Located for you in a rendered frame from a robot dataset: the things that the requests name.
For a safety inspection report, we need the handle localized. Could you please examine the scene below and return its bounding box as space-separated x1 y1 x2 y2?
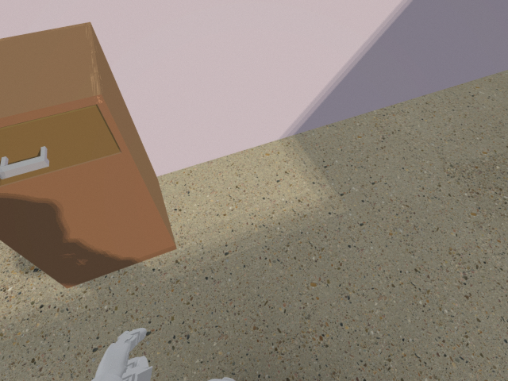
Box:
0 146 49 179

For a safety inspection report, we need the left robot hand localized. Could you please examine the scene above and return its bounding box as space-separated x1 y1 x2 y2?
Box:
95 328 152 381

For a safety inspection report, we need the drawer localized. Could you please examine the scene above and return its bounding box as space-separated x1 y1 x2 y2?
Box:
0 104 120 186

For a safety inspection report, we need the cabinet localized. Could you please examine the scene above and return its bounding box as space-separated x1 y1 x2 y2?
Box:
0 22 177 289

